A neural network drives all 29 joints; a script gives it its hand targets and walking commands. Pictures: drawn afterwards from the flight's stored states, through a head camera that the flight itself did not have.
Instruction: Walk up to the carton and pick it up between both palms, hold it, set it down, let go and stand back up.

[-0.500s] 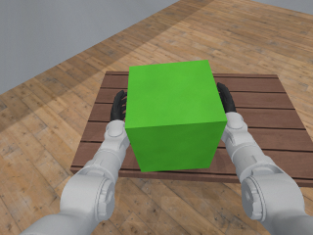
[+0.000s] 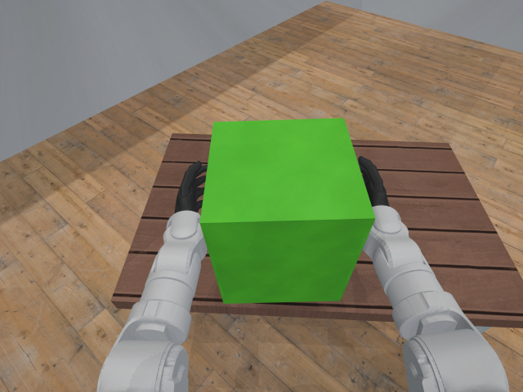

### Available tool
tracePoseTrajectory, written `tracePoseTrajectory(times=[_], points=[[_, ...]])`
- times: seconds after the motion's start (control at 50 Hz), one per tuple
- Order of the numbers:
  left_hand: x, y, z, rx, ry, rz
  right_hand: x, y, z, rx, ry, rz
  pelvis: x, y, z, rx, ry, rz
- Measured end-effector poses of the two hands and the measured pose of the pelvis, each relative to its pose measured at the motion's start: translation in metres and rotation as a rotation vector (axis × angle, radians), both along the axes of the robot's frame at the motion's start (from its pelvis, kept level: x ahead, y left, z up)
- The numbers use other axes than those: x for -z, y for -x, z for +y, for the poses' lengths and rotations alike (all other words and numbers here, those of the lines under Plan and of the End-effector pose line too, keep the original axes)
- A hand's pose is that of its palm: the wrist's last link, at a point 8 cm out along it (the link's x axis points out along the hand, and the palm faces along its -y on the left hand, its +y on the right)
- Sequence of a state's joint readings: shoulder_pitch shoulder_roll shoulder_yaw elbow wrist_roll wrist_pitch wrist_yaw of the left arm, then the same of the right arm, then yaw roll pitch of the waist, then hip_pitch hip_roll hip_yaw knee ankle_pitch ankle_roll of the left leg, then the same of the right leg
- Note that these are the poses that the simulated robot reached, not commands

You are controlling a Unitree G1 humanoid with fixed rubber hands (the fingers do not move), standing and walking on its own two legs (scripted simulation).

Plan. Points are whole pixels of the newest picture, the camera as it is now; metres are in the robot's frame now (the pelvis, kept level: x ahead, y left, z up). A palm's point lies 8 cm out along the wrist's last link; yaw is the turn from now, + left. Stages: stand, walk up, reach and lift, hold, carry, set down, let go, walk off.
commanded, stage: reach and lift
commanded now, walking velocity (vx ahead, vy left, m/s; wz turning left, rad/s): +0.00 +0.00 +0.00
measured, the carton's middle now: (280, 216) +0.38 +0.00 +0.05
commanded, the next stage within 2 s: hold in 1.56 s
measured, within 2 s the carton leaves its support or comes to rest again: neither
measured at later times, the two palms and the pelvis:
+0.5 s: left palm (179, 190) +0.36 +0.15 +0.13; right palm (386, 203) +0.34 -0.15 +0.13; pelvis -0.01 +0.01 +0.00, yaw +0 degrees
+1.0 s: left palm (175, 182) +0.37 +0.15 +0.14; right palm (383, 194) +0.35 -0.15 +0.14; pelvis -0.01 +0.01 +0.00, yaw +0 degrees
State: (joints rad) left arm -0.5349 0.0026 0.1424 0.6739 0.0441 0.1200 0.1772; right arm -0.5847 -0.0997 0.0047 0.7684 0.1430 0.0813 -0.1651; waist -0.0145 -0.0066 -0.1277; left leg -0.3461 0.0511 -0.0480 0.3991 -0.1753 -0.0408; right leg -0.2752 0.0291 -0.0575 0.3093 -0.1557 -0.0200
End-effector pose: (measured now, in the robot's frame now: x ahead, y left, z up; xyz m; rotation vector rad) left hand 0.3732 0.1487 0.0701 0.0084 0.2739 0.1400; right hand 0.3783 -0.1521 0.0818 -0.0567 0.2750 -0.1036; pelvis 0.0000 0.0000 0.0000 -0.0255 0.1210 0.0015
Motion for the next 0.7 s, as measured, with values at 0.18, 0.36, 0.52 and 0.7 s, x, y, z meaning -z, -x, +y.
tracePoseTrajectory(times=[0.18, 0.36, 0.52, 0.7], points=[[-0.028, -0.002, -0.002, 0.040, 0.006, -0.030, -0.024, 0.011, -0.002, 0.041, 0.018, -0.027, -0.001, -0.001, 0.004, -0.016, 0.003, -0.061], [-0.054, 0.006, -0.005, 0.062, 0.005, -0.047, -0.041, 0.027, -0.005, 0.068, 0.002, -0.042, -0.002, 0.004, 0.011, 0.002, 0.001, -0.139], [-0.065, 0.016, 0.002, 0.052, 0.007, -0.046, -0.045, 0.034, 0.002, 0.057, -0.012, -0.042, -0.003, 0.013, 0.013, 0.003, -0.003, -0.167], [-0.071, 0.015, 0.011, 0.039, 0.001, -0.049, -0.050, 0.029, 0.011, 0.045, -0.019, -0.045, -0.003, 0.019, 0.013, -0.005, -0.005, -0.154]])
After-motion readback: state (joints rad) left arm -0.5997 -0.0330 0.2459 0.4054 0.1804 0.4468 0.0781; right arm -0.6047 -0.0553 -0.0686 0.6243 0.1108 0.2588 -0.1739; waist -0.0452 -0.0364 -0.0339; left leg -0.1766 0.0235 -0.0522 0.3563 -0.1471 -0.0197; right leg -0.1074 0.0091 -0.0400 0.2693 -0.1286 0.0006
